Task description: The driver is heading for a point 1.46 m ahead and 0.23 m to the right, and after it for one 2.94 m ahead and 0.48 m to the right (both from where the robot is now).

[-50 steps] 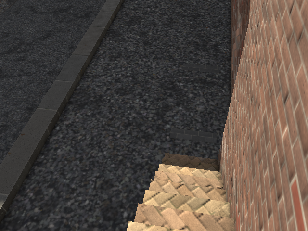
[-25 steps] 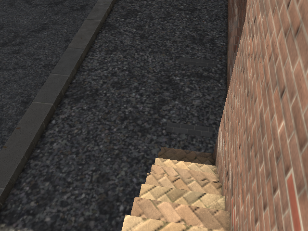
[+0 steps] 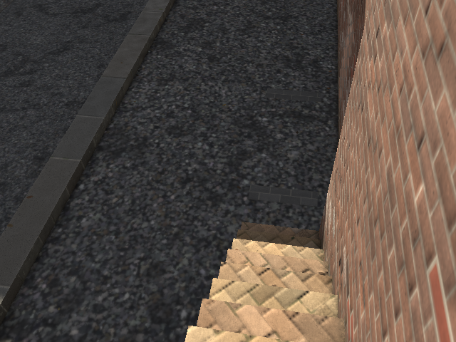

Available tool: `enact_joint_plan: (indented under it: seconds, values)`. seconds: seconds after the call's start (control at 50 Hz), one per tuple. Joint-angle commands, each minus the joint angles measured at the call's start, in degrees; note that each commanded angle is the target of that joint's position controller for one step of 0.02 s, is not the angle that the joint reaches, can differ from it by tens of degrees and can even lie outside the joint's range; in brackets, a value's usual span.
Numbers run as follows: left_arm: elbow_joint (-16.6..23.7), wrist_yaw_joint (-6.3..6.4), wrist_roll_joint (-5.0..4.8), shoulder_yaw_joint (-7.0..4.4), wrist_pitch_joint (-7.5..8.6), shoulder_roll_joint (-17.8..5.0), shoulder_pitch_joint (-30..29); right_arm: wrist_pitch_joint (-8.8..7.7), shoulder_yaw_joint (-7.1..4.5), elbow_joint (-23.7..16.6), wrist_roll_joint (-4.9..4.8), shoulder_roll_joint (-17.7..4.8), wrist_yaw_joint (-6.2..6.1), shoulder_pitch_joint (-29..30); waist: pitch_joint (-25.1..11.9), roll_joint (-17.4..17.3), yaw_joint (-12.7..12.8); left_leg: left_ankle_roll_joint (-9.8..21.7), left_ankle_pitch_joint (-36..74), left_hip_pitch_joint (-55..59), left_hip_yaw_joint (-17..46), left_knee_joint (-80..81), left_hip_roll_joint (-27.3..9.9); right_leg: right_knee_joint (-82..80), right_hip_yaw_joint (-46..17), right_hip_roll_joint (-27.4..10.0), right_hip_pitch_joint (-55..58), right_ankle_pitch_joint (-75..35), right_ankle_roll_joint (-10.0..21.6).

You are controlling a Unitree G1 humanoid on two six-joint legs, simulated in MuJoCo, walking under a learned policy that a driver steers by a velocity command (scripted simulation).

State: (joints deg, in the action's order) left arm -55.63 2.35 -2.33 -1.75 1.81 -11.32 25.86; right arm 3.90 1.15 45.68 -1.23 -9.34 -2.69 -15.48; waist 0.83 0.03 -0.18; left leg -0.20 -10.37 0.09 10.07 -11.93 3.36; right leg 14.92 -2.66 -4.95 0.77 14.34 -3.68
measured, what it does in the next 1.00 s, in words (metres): stands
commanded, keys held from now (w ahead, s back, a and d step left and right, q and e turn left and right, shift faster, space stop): w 1.00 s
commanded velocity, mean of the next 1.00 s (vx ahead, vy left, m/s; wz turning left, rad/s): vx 0.48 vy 0.00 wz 0.00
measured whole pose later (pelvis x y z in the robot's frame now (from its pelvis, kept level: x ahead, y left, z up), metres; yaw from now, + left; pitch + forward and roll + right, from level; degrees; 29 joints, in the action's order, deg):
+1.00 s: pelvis -0.02 +0.00 +0.00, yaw +1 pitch -2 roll +1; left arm -47.1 0.2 -0.7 0.5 2.0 -14.0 19.5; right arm 4.5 4.2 35.7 0.6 -10.3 -1.8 -8.2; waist 1.9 0.6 -0.1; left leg -0.6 -10.4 -2.7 12.0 -15.7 3.4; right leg 15.0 -1.6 -4.5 0.2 12.9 -3.9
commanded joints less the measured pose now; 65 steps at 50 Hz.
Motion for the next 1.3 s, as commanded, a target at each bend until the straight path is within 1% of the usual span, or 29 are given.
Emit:
enact_joint_plan:
  seconds: [0.02, 0.08, 0.2, 0.34, 0.36, 0.38, 0.42, 0.56, 0.58, 0.6, 0.64, 0.7, 0.72, 0.74, 0.76, 0.8, 0.82, 0.84, 0.92, 1.0, 1.22, 1.26, 1.28, 1.3]
  values:
    - [1.77, 0.31, -0.03, -1.24, 0.25, -6.94, 5.1, -0.85, -0.64, -4.31, 0.22, -4.2, -0.02, 1.2, 2.34, 0.85, 0.47, 0.75, 21.4, 0.36, 2.87, -2.12, -3.44, 0.22, -1.57, -1.95, -3.33, -19.54, 2.96]
    - [2.68, 0.38, 0.02, -1.06, 0.09, -7.04, 4.31, -0.98, -0.34, -5.37, 0.41, -3.83, 0.17, 2.42, 1.45, 0.9, 0.57, 0.76, 23.5, 0.9, 2.81, -3.22, -3.33, 1.26, -1.32, -1.89, -3.0, -20.8, 2.75]
    - [4.84, 0.19, 0.34, -0.79, 0.02, -7.71, 1.82, -0.95, 0.1, -7.29, 0.76, -3.9, 0.38, 5.11, 1.18, 0.58, 0.59, 0.92, 24.56, 1.74, 3.19, -4.48, -3.27, 1.97, -1.2, -1.81, -3.97, -19.89, 2.49]
    - [6.97, -0.21, 0.7, -0.47, 0.16, -8.4, -0.57, -0.8, 0.53, -9.11, 1.13, -4.28, 0.53, 7.97, 0.97, 0.16, 0.62, 0.9, 24.64, 2.3, 4.08, -4.49, -3.67, 1.48, -1.52, -2.11, -4.45, -18.54, 1.93]
    - [7.2, -0.4, 0.79, -0.26, 0.14, -8.13, -0.72, -0.71, 0.76, -9.33, 1.23, -3.76, 0.54, 8.27, 1.06, 0.31, 0.45, 1.01, 23.84, 2.62, 4.63, -4.32, -4.05, 1.11, -1.72, -2.57, -4.79, -17.55, 2.06]
    - [7.48, -0.51, 0.85, -0.22, 0.16, -8.18, -1.09, -0.67, 0.82, -9.57, 1.27, -3.84, 0.56, 8.74, 1.2, 0.2, 0.49, 1.05, 23.38, 2.7, 4.8, -4.23, -4.11, 0.82, -1.82, -2.6, -5.08, -16.94, 2.05]
    - [7.93, -0.62, 0.88, -0.27, 0.27, -8.62, -1.62, -0.69, 0.84, -9.95, 1.27, -4.17, 0.65, 9.16, 1.02, -0.03, 0.4, 1.01, 22.28, 2.82, 5.07, -3.9, -4.17, 0.29, -1.91, -2.75, -5.1, -15.7, 1.87]
    - [9.04, -0.7, 0.9, -0.32, 0.45, -9.0, -2.59, -0.87, 0.83, -10.85, 1.37, -4.56, 0.93, 9.98, 0.94, 0.02, 0.37, 0.89, 20.55, 2.42, 5.73, -2.92, -4.44, -0.88, -2.16, -3.19, -4.81, -14.25, 1.59]
    - [8.64, -1.01, 2.11, 0.47, 0.2, -8.16, -2.54, -0.64, 1.46, -11.09, 2.17, -3.69, 1.25, 9.84, 1.01, 1.32, 0.4, 0.96, 23.29, 2.28, 6.08, -2.82, -5.06, -0.8, -1.82, -3.02, -4.71, -16.86, 1.92]
    - [8.54, -1.15, 2.28, 0.71, 0.12, -7.64, -2.26, -0.55, 1.35, -10.92, 2.07, -4.1, 1.42, 9.29, 0.27, 0.64, 0.3, 1.0, 23.78, 2.45, 5.91, -3.11, -5.13, -0.5, -1.96, -3.2, -4.21, -17.67, 2.06]
    - [8.75, -1.25, 2.24, 0.81, 0.08, -8.37, -2.63, -0.49, 1.48, -11.44, 2.04, -4.36, 1.54, 9.47, -0.41, 0.34, 0.28, 0.86, 22.65, 2.23, 5.99, -3.2, -5.14, -0.53, -1.97, -3.26, -3.83, -16.77, 2.05]
    - [8.8, -1.36, 2.16, 0.92, 0.12, -8.86, -2.96, -0.35, 1.66, -11.99, 1.88, -4.48, 1.5, 9.74, 0.2, 0.19, 0.29, 0.76, 18.37, 1.35, 6.29, -2.61, -5.11, -1.54, -2.01, -3.35, -4.73, -13.18, 1.93]
    - [9.43, -1.38, 2.51, 1.08, 0.06, -8.91, -3.58, -0.17, 1.7, -12.69, 2.02, -4.62, 1.45, 10.86, 0.47, 0.89, 0.37, 0.82, 16.14, 1.32, 6.41, -2.67, -4.89, -2.01, -1.29, -2.57, -5.41, -10.74, 2.43]
    - [9.57, -1.44, 2.69, 1.21, 0.09, -8.59, -3.76, -0.09, 1.74, -12.99, 2.03, -4.73, 1.4, 11.05, 0.85, 0.44, 0.31, 0.82, 14.77, 0.94, 6.43, -2.58, -4.78, -2.38, -1.32, -2.52, -5.99, -9.63, 2.57]
    - [9.63, -1.75, 2.67, 1.51, 0.11, -8.23, -4.25, -0.07, 2.37, -13.66, 2.66, -3.65, 1.3, 11.57, 1.51, 0.84, 0.22, 0.88, 13.5, 1.03, 7.08, -2.58, -5.0, -2.9, -1.56, -2.38, -6.74, -8.43, 2.79]
    - [9.82, -2.0, 2.74, 1.64, 0.19, -8.26, -4.29, -0.06, 2.42, -14.0, 2.68, -4.34, 1.19, 11.06, 1.46, -0.2, 0.02, 0.94, 12.64, 0.65, 7.14, -2.83, -4.97, -3.18, -1.62, -2.31, -6.88, -7.81, 3.03]
    - [10.33, -1.86, 1.51, 0.82, 0.49, -9.29, -4.27, -0.23, 1.8, -13.89, 1.72, -5.54, 0.93, 10.89, 1.25, -2.2, -0.05, 0.86, 10.19, 0.44, 6.81, -3.03, -4.37, -3.13, -1.93, -2.66, -6.74, -5.55, 2.6]
    - [10.55, -1.86, 1.33, 0.74, 0.63, -9.66, -4.51, -0.31, 1.89, -14.21, 1.67, -5.39, 0.86, 11.07, 1.67, -1.7, -0.09, 0.86, 9.29, 0.04, 6.94, -2.96, -4.37, -3.23, -1.81, -2.59, -7.22, -4.73, 2.63]
    - [10.97, -1.97, 1.64, 0.73, 0.79, -8.93, -4.23, -0.32, 1.97, -14.72, 1.77, -5.03, 0.78, 10.97, 1.54, -1.24, 0.02, 0.98, 11.56, 0.24, 7.28, -3.13, -4.62, -3.17, -1.8, -2.46, -7.24, -6.39, 2.75]
    - [11.41, -2.08, 1.65, 0.69, 0.79, -9.02, -4.21, -0.3, 1.93, -15.16, 1.86, -5.16, 0.82, 11.07, 0.51, -1.13, 0.11, 0.93, 14.71, 0.99, 7.56, -3.54, -4.98, -2.87, -1.98, -2.66, -6.38, -8.98, 2.7]
    - [12.21, -2.26, 1.72, 0.77, 0.77, -9.51, -4.77, -0.23, 1.97, -16.02, 2.0, -5.65, 0.82, 11.54, -0.44, -0.33, 0.33, 0.54, 18.11, 1.63, 7.95, -3.78, -5.53, -2.61, -2.35, -3.01, -5.2, -12.83, 2.53]
    - [12.36, -2.29, 1.84, 0.92, 0.65, -9.51, -4.92, -0.29, 2.02, -16.26, 2.21, -5.63, 0.87, 11.59, -0.55, -0.28, 0.35, 0.39, 19.24, 1.68, 8.07, -3.65, -5.75, -2.6, -2.54, -3.13, -4.76, -14.09, 2.54]
    - [13.36, -2.3, 2.15, 1.33, 0.64, -8.88, -6.04, -0.35, 2.08, -16.79, 2.47, -5.59, 1.23, 13.43, -0.92, -1.5, 0.69, 0.33, 20.03, 1.41, 7.72, -4.15, -5.45, -2.58, -2.72, -3.7, -4.38, -15.41, 2.52]
    - [13.43, -2.27, 2.2, 1.35, 0.65, -9.19, -6.16, -0.42, 2.11, -16.82, 2.58, -5.26, 1.35, 13.14, -1.59, -0.94, 0.48, 0.29, 19.97, 1.65, 7.9, -3.87, -5.61, -2.47, -2.85, -3.78, -4.02, -15.19, 2.5]
Keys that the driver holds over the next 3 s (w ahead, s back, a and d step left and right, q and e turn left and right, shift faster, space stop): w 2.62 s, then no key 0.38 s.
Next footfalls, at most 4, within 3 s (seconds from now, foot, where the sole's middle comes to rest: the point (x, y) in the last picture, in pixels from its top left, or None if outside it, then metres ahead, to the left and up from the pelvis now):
none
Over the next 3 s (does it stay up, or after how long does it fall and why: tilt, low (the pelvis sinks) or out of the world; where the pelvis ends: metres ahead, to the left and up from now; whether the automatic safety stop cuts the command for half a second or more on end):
stays up -0.02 0.01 0.00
